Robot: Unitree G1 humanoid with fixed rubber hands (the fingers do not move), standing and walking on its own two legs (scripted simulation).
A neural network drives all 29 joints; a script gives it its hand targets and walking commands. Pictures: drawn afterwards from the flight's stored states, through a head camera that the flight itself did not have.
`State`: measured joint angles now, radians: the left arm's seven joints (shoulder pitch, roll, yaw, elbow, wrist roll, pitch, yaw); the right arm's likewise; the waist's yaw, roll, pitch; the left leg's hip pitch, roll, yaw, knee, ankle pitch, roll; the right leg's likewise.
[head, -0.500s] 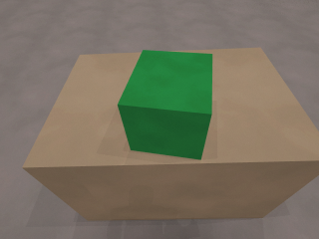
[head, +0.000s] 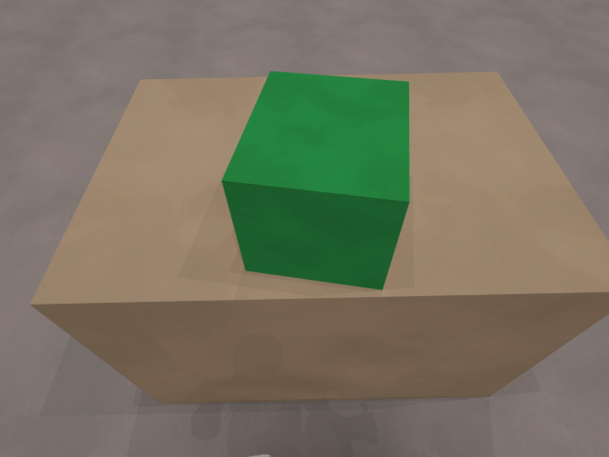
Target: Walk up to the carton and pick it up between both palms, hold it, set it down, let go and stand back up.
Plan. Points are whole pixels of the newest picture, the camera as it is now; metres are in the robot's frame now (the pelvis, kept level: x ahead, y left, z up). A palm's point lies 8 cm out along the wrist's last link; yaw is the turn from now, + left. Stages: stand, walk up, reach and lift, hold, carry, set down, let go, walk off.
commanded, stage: reach and lift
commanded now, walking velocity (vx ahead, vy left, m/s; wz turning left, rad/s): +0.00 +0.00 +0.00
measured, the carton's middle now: (325, 178) +0.55 -0.01 +0.02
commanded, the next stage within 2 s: none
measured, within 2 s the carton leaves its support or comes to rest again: neither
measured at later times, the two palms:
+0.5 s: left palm (142, 435) +0.17 +0.24 -0.07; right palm out of the picture +0.14 -0.23 -0.07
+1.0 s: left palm (131, 398) +0.20 +0.25 -0.04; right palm (474, 399) +0.20 -0.19 -0.03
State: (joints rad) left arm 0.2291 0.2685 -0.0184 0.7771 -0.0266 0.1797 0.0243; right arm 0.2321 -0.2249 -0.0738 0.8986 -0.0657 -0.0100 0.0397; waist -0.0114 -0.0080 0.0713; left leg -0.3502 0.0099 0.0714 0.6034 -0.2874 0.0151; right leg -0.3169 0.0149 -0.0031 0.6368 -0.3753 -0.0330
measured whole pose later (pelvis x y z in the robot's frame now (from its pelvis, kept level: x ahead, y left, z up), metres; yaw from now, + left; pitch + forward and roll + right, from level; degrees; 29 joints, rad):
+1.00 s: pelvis +0.06 +0.01 +0.02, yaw -1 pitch -4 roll -1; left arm 0.30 0.31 0.00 0.37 -0.13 -0.04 -0.09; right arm 0.35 -0.07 0.01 0.44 0.11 -0.20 -0.09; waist 0.05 -0.04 0.08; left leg -0.07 0.01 0.09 0.37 -0.22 0.02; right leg 0.00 0.02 0.01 0.31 -0.23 -0.01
